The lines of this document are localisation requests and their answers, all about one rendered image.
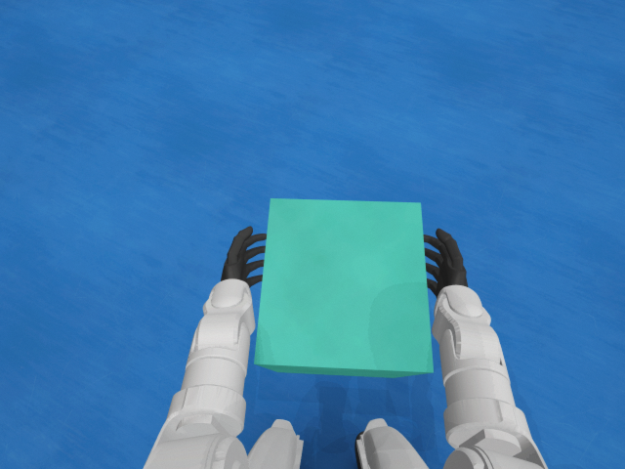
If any robot left thigh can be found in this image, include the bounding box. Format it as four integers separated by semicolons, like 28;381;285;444
247;427;304;469

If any left robot hand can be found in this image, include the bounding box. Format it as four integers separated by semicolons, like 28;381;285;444
221;226;267;288

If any left robot forearm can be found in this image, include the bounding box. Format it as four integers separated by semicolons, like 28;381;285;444
144;278;256;469

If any left robot upper arm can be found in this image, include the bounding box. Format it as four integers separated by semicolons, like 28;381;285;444
145;433;249;469

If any carton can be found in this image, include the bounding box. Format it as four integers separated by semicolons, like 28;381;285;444
254;198;434;378

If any right robot forearm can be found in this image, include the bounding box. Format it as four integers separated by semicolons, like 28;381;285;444
432;285;548;469

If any right robot hand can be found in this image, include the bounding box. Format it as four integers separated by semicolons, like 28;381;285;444
423;229;468;298

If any right robot upper arm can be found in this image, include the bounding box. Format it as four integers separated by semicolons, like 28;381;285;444
443;446;543;469

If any robot left shin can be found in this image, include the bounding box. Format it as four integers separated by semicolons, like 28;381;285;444
271;419;295;433

